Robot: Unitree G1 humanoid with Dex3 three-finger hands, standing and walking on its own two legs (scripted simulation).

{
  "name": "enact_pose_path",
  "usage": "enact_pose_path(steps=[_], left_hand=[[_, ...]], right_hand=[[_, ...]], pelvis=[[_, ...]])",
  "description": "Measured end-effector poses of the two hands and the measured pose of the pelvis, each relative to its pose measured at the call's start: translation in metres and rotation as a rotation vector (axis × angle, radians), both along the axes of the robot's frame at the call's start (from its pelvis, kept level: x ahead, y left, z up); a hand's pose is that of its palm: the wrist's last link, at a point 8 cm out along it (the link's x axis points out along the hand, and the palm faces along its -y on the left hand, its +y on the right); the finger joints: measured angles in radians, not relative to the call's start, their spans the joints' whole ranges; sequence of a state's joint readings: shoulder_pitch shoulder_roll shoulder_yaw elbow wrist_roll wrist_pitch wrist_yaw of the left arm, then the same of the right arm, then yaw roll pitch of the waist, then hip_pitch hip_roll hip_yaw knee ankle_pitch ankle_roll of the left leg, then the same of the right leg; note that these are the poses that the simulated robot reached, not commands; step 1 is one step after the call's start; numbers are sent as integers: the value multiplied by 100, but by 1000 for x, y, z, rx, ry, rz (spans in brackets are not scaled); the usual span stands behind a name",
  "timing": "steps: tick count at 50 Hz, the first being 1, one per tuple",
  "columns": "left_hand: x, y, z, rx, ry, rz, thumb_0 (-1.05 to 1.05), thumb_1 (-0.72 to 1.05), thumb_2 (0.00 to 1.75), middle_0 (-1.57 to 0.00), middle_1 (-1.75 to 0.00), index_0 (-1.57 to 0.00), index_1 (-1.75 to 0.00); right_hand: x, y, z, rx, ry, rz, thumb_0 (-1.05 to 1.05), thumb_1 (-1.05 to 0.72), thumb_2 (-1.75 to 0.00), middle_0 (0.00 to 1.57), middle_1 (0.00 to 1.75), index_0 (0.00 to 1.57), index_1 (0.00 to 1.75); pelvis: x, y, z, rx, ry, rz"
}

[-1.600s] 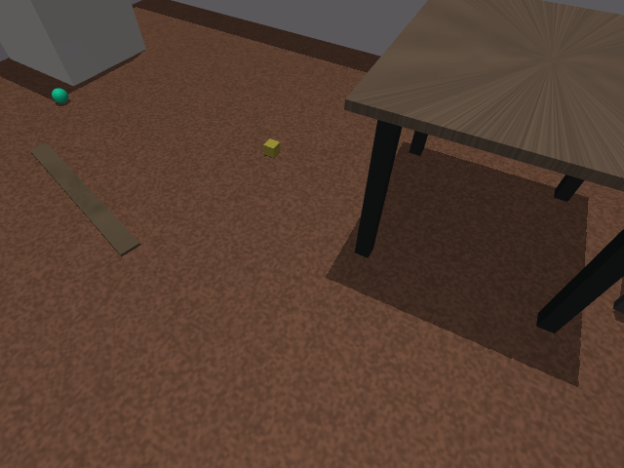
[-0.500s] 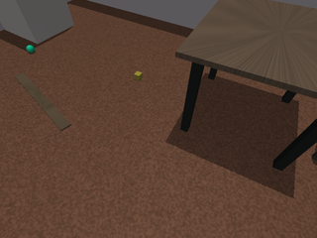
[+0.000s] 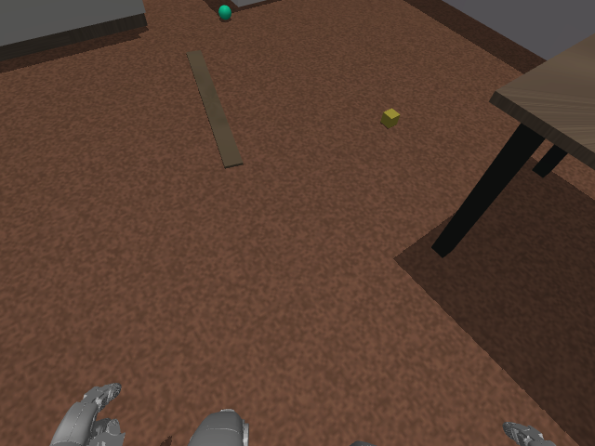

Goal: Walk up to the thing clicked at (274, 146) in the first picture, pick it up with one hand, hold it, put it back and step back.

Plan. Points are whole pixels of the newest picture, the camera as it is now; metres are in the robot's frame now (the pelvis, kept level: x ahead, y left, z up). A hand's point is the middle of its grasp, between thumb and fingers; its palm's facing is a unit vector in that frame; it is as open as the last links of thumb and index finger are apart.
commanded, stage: walk up
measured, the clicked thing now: (390, 118) +1.59 -0.48 -0.73
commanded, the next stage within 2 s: none
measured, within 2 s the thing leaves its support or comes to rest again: neither
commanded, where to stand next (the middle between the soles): +0.07 +0.01 m, yaw +42 degrees
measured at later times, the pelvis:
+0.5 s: pelvis +0.01 -0.04 -0.02, yaw +20 degrees
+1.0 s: pelvis -0.02 -0.02 -0.01, yaw +37 degrees
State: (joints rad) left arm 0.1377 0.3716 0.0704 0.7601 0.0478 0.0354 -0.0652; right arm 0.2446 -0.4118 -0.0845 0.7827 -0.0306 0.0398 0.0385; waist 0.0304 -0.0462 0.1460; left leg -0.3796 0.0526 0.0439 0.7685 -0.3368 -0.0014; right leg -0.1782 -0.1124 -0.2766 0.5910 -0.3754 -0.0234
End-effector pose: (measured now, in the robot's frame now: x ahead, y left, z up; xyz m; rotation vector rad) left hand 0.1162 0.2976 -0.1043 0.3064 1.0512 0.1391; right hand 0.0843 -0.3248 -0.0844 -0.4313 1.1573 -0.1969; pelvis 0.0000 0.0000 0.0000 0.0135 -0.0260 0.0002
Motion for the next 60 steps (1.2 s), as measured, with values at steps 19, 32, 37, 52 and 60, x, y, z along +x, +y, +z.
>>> enact_pose_path(steps=[19, 32, 37, 52, 60], left_hand=[[-95, 30, -3, 74, 58, 300, 1, 90, 90, -20, -30, -20, -30], [-183, -22, 40, 173, 50, 484, 1, 90, 90, -21, -30, -21, -30], [-221, -22, 40, 180, 54, 543, 1, 90, 90, -21, -30, -21, -30], [-281, -36, -19, 2, 103, 710, 1, 90, 90, -20, -30, -21, -30], [-294, -62, -17, 27, 141, 763, 1, 90, 90, -20, -30, -21, -30]], right_hand=[[96, 37, -5, -1, -92, 319, 0, -90, -90, 21, 30, 20, 30], [144, 41, -28, 116, -64, 495, 0, -90, -90, 21, 30, 20, 30], [145, 49, -27, 97, -15, 543, 0, -90, -90, 21, 30, 20, 30], [148, 93, -1, -3, -79, 655, 0, -90, -90, 21, 30, 20, 30], [171, 102, -25, 47, -72, 702, 0, -90, -90, 21, 30, 20, 30]], pelvis=[[11, -9, -12, -23, 10, 275], [-1, -44, -2, 26, 1, 449], [-6, -44, -2, 16, -5, 515], [-18, -22, -11, -1, -20, 650], [-13, -35, -19, -24, -29, 689]])
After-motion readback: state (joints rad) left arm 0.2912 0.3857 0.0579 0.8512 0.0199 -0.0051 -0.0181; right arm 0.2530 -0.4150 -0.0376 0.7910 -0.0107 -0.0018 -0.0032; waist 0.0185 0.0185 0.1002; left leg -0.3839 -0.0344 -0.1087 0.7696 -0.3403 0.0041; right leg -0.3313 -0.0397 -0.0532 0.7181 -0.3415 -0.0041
